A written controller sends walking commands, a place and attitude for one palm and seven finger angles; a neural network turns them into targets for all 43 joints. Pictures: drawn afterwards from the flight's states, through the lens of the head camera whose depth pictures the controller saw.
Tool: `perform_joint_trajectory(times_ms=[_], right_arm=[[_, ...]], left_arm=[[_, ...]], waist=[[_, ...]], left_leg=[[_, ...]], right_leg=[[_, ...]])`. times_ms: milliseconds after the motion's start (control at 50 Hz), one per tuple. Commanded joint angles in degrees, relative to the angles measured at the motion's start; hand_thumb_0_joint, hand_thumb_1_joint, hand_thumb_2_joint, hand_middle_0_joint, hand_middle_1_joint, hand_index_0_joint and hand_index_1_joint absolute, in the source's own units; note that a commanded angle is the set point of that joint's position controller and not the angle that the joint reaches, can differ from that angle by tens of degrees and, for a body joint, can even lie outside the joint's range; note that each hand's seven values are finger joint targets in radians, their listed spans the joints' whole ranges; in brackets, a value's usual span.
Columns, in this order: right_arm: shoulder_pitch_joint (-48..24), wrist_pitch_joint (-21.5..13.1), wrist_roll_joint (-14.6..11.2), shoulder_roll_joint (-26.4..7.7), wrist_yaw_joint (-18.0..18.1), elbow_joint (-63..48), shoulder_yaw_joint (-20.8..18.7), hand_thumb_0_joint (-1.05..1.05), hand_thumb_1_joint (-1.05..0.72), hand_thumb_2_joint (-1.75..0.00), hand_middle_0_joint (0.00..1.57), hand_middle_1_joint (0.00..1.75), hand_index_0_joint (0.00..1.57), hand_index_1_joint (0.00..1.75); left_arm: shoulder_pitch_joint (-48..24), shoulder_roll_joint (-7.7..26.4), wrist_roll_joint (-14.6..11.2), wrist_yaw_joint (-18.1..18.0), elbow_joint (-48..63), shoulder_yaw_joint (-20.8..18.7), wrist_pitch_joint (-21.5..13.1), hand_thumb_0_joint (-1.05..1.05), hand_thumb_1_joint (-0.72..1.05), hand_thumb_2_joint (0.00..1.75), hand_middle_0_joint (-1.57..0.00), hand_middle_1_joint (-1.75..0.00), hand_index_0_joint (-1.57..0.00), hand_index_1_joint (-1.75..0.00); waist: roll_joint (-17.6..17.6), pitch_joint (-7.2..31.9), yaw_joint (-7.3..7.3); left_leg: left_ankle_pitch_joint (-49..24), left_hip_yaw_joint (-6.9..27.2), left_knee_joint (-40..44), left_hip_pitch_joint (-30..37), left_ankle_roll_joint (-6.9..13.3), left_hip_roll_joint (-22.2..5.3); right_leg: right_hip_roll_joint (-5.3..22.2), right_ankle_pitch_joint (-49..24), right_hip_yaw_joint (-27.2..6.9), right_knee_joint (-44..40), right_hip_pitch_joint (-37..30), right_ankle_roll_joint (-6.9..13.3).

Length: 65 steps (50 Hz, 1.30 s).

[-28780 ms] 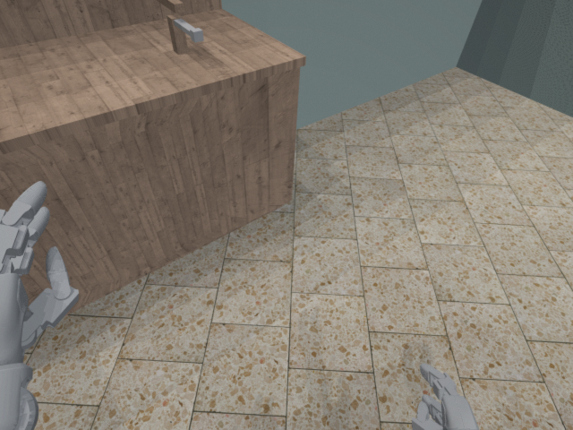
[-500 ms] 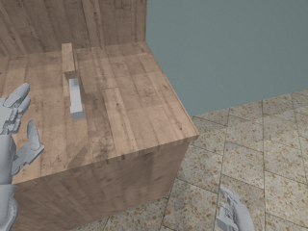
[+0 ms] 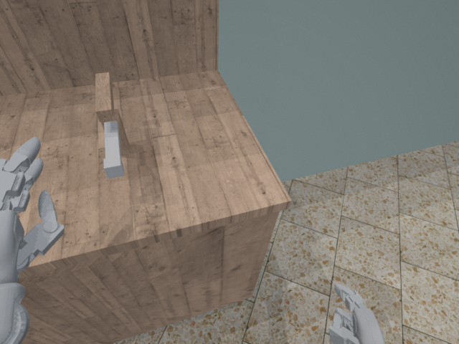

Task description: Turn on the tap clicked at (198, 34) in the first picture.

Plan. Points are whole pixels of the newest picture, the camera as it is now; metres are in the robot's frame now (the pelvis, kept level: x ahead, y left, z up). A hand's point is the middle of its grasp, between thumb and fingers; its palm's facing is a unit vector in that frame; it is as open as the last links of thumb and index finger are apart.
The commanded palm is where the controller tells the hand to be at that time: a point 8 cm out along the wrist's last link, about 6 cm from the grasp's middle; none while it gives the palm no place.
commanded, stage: come to a stop and stand still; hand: left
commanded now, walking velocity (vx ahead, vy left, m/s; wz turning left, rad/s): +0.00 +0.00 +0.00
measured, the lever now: (114, 167) +0.38 +0.25 +0.10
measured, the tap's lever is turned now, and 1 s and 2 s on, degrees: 0 0 0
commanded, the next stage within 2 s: look again from close up in 0.16 s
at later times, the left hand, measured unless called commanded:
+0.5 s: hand (52, 228) +0.22 +0.25 +0.15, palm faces +0.38 -0.85 -0.36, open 7.4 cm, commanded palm +0.16 +0.29 +0.17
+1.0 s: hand (71, 246) +0.20 +0.23 +0.13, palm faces +0.40 -0.86 -0.33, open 7.4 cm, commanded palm +0.16 +0.28 +0.17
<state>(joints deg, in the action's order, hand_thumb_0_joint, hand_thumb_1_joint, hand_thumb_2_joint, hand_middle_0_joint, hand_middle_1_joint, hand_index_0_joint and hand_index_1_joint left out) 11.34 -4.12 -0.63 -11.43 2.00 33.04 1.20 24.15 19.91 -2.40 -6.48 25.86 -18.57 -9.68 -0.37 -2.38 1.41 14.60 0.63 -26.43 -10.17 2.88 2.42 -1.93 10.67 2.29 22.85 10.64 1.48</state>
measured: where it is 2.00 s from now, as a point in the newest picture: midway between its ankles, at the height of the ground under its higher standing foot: outside the picture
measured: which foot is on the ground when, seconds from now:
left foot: down 0.00-1.00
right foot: down 0.00-1.00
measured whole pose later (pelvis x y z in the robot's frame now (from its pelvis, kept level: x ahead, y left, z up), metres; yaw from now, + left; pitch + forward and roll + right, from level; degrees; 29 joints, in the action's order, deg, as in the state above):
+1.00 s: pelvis +0.00 -0.02 -0.02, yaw +1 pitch +1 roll +0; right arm 8.9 -3.4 0.4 -12.8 0.1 33.4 1.9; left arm 24.4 21.1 -5.1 -6.7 26.1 -16.7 -2.6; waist -1.5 1.1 3.0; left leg 18.4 1.1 -35.3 -17.5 1.6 3.0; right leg -2.6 17.1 1.0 35.8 19.5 3.1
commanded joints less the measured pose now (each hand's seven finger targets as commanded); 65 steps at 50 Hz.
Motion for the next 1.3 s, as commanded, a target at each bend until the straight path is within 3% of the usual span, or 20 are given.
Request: perform_joint_trajectory(times_ms=[0,180,580,600,620,640,660,680,720,760,800,880,900,960,1000,1020,1100,1160,1240,1280], right_arm=[[-6.2,-3.28,-0.3,-7.25,0.37,-8.8,-3.11,0.0,-0.9,-0.9,0.2,0.3,0.2,0.3],[-5.49,-3.75,-0.21,-7.47,0.32,-8.62,-3.31,0.0,-0.9,-0.9,0.2,0.3,0.2,0.3],[-5.07,-3.6,-0.11,-7.45,0.29,-8.47,-3.43,0.0,-0.9,-0.9,0.2,0.3,0.2,0.3],[5.84,-1.95,-4.25,-10.48,4.37,-17.36,9.83,0.0,-0.9,-0.9,0.2,0.3,0.2,0.3],[-3.29,-3.01,3.22,-6.45,3.45,-5.3,-2.14,0.0,-0.9,-0.9,0.2,0.3,0.2,0.3],[-3.15,-4.31,3.1,-8.57,-0.37,-6.14,-1.96,0.0,-0.9,-0.9,0.2,0.3,0.2,0.3],[-2.45,-3.02,1.81,-11.46,-1.39,-4.55,-4.08,0.0,-0.9,-0.9,0.2,0.3,0.2,0.3],[-6.04,-3.13,1.13,-10.21,-1.2,-6.46,-3.19,0.0,-0.9,-0.9,0.2,0.3,0.2,0.3],[-7.37,-3.12,-0.18,-11.69,-1.7,-5.94,-2.95,0.0,-0.9,-0.9,0.2,0.3,0.2,0.3],[-9.78,-2.31,-1.01,-12.02,-2.27,-7.11,-2.38,0.0,-0.9,-0.9,0.2,0.3,0.2,0.3],[-12.82,-1.28,-1.44,-11.1,-2.65,-8.81,-1.38,0.0,-0.9,-0.9,0.2,0.3,0.2,0.3],[-11.42,-1.4,0.92,-9.78,-2.05,-9.35,-2.36,0.0,-0.9,-0.9,0.2,0.3,0.2,0.3],[-11.35,-1.42,0.64,-9.77,-1.73,-9.1,-2.22,0.0,-0.9,-0.9,0.2,0.3,0.2,0.3],[-8.47,-2.78,0.96,-7.74,-1.51,-6.91,-2.19,0.0,-0.9,-0.9,0.2,0.3,0.2,0.3],[-7.51,-2.77,0.42,-8.37,-1.1,-5.04,-1.93,0.0,-0.9,-0.9,0.2,0.3,0.2,0.3],[-8.19,-3.03,0.31,-8.79,-0.79,-5.06,-2.08,0.0,-0.9,-0.9,0.2,0.3,0.2,0.3],[-10.04,-3.48,-1.69,-9.87,1.91,-5.87,-1.31,0.0,-0.9,-0.9,0.2,0.3,0.2,0.3],[-10.35,-4.42,-2.07,-10.09,3.38,-7.13,-1.68,0.0,-0.9,-0.9,0.2,0.3,0.2,0.3],[-10.97,-5.37,-1.83,-8.26,3.12,-6.74,-1.88,0.0,-0.9,-0.9,0.2,0.3,0.2,0.3],[-10.05,-5.6,-1.47,-8.2,2.56,-5.81,-2.38,0.0,-0.9,-0.9,0.2,0.3,0.2,0.3]], left_arm=[[-4.94,10.5,-0.13,-0.87,10.98,-7.06,-3.81,0.0,0.9,0.9,-0.2,-0.3,-0.2,-0.3],[-3.69,10.25,-0.23,-0.83,11.85,-6.61,-3.9,0.0,0.9,0.9,-0.2,-0.3,-0.2,-0.3],[-4.58,9.76,0.04,-0.96,12.15,-6.21,-3.87,0.0,0.9,0.9,-0.2,-0.3,-0.2,-0.3],[-55.47,51.34,1.27,-1.37,31.22,-15.36,-12.47,0.0,0.9,0.9,-0.2,-0.3,-0.2,-0.3],[-33.92,23.29,5.19,1.16,-0.86,-18.44,-2.27,0.0,0.9,0.9,-0.2,-0.3,-0.2,-0.3],[-25.24,15.43,0.76,2.13,-3.22,-5.43,0.03,0.0,0.9,0.9,-0.2,-0.3,-0.2,-0.3],[-22.04,15.12,0.29,2.44,-0.37,-9.32,1.94,0.0,0.9,0.9,-0.2,-0.3,-0.2,-0.3],[-20.62,6.15,-3.99,4.7,0.38,-2.95,5.02,0.0,0.9,0.9,-0.2,-0.3,-0.2,-0.3],[-13.3,6.13,-8.42,7.21,-0.6,-4.03,10.31,0.0,0.9,0.9,-0.2,-0.3,-0.2,-0.3],[-10.54,7.47,-6.51,8.0,2.03,-2.51,13.29,0.0,0.9,0.9,-0.2,-0.3,-0.2,-0.3],[-8.72,9.94,-2.8,5.98,5.98,-3.27,13.32,0.0,0.9,0.9,-0.2,-0.3,-0.2,-0.3],[-10.17,14.19,-2.13,-0.42,14.91,-9.76,4.05,0.0,0.9,0.9,-0.2,-0.3,-0.2,-0.3],[-12.87,19.6,-2.5,-2.3,19.42,-14.53,1.66,0.0,0.9,0.9,-0.2,-0.3,-0.2,-0.3],[-10.97,14.17,-2.87,-5.19,15.68,-11.54,-2.32,0.0,0.9,0.9,-0.2,-0.3,-0.2,-0.3],[-14.27,15.17,-2.36,-5.47,10.7,-11.48,-0.78,0.0,0.9,0.9,-0.2,-0.3,-0.2,-0.3],[-15.19,12.84,-2.77,-4.58,9.15,-8.82,0.52,0.0,0.9,0.9,-0.2,-0.3,-0.2,-0.3],[-15.68,10.41,-5.42,1.01,3.82,-2.47,9.88,0.0,0.9,0.9,-0.2,-0.3,-0.2,-0.3],[-16.06,12.47,-6.71,3.09,6.08,-2.85,13.68,0.0,0.9,0.9,-0.2,-0.3,-0.2,-0.3],[-13.28,15.17,-6.92,0.27,10.35,-9.14,10.88,0.0,0.9,0.9,-0.2,-0.3,-0.2,-0.3],[-10.95,15.63,-7.71,-1.34,11.23,-11.96,8.68,0.0,0.9,0.9,-0.2,-0.3,-0.2,-0.3]], waist=[[2.6,5.52,-0.44],[2.12,7.93,-0.28],[3.45,7.53,-0.27],[18.57,4.0,-4.67],[14.53,14.06,3.89],[8.76,7.1,-0.14],[8.85,16.44,0.8],[10.59,17.74,1.9],[4.43,15.4,3.19],[-0.98,12.07,2.83],[-0.6,8.35,2.53],[-1.82,12.53,2.28],[1.47,14.8,3.07],[8.03,14.21,2.49],[11.37,10.01,0.78],[11.45,9.41,-0.09],[7.44,6.21,-0.34],[-1.65,8.86,0.51],[-6.5,11.34,2.61],[-4.95,13.88,3.19]], left_leg=[[-0.78,5.61,6.09,-3.36,-1.16,-5.82],[-6.5,5.67,5.84,-2.98,-1.16,-6.42],[-8.38,7.0,7.15,-3.45,-1.81,-7.32],[0.3,10.04,8.08,-19.8,-0.6,-6.64],[-16.59,5.24,5.13,0.83,-6.67,-4.32],[-27.69,5.86,4.45,-0.24,-8.62,-2.58],[-33.05,4.92,1.35,8.61,-8.9,-4.52],[-33.99,4.37,0.53,10.04,-8.42,-3.55],[-28.53,3.4,0.95,6.28,-7.53,-3.39],[-21.86,3.11,0.64,0.81,-5.54,-2.97],[-15.3,2.34,0.95,-2.25,-4.32,-2.85],[-8.98,3.13,-1.6,-4.25,-3.37,-2.38],[-6.92,2.57,-1.58,-3.98,-3.23,-2.18],[-7.65,1.65,-4.65,-5.11,-3.0,-1.44],[-2.81,1.5,-5.71,-7.24,-2.05,-1.09],[-1.68,1.53,-6.2,-7.9,-1.67,-0.92],[3.53,1.0,-6.66,-9.5,-0.64,-0.5],[3.73,2.05,-8.14,-12.16,-0.76,-1.26],[2.59,2.85,-9.61,-13.78,-1.81,-2.32],[0.06,2.86,-10.31,-14.05,-2.17,-2.54]], right_leg=[[7.35,1.1,-7.88,-5.54,-2.9,1.17],[7.18,-5.54,-6.61,-3.5,-5.97,0.82],[6.25,-7.62,-4.91,-1.64,-6.9,0.6],[-0.74,6.51,-3.08,8.59,-11.31,-4.58],[-0.68,2.68,-0.42,7.23,-3.44,1.32],[-1.1,-0.44,3.43,5.15,2.31,1.7],[-2.16,-4.33,2.41,7.39,4.74,1.04],[-0.93,-3.67,1.43,7.48,5.54,0.74],[-0.14,-4.75,2.76,6.57,3.79,0.89],[-0.2,-6.89,3.71,6.51,3.38,0.66],[-0.91,-3.56,3.27,7.06,5.02,0.76],[-0.82,1.09,2.4,8.96,6.66,0.36],[-1.08,2.69,1.43,8.96,6.12,0.45],[-0.51,2.09,0.49,9.15,7.04,0.81],[0.19,4.76,-0.33,8.06,9.48,0.78],[0.92,4.94,-0.38,7.65,9.85,0.7],[2.59,10.4,-3.33,3.89,9.62,-0.15],[5.73,13.56,-8.72,1.03,5.33,-2.38],[8.39,10.59,-12.21,1.2,1.86,-4.45],[8.86,2.06,-12.42,3.54,-0.17,-4.83]])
